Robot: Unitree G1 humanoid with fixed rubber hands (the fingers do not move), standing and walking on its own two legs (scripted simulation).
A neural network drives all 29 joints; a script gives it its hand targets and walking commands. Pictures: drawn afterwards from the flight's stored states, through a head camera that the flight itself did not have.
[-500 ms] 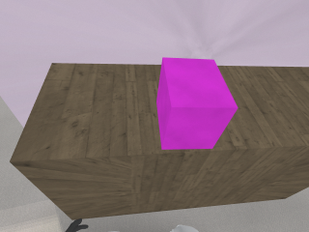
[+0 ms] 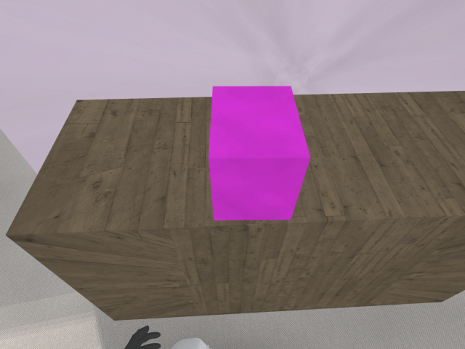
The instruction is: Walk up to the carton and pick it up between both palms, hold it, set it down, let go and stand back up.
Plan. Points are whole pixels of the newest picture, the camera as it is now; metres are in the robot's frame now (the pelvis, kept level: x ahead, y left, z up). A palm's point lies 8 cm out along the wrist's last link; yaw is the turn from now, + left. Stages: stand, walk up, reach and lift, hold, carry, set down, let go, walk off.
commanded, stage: walk up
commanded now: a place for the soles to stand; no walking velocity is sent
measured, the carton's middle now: (252, 153) +0.49 -0.03 +0.05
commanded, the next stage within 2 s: reach and lift in 1.44 s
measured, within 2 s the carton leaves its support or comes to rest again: neither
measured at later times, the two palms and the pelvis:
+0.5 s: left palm out of the picture +0.05 +0.23 -0.12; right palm out of the picture +0.10 -0.19 -0.11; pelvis +0.02 +0.02 +0.01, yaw +3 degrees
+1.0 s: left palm out of the picture +0.05 +0.25 -0.12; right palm out of the picture +0.04 -0.18 -0.12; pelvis +0.02 +0.04 +0.01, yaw +2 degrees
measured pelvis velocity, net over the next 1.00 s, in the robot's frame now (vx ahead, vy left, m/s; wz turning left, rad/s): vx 0.02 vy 0.04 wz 0.04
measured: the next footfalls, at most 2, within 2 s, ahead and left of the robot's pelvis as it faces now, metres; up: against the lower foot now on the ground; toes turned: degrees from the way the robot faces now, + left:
left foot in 0.14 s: +0.06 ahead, +0.09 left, +0.00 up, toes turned +3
